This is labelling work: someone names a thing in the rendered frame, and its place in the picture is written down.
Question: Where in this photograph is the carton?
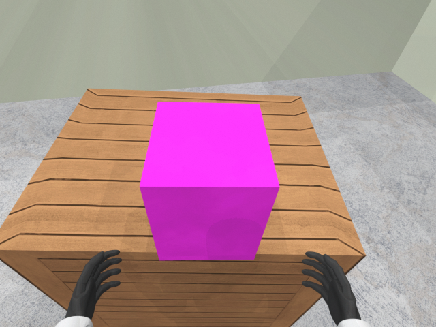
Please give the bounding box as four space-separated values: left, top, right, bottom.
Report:
140 102 280 260

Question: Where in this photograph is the robot left hand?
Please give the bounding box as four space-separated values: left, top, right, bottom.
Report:
65 250 122 320

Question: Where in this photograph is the pedestal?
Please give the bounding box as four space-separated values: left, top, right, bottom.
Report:
0 89 366 327

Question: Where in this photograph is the robot right hand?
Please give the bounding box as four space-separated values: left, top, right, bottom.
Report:
302 251 361 326

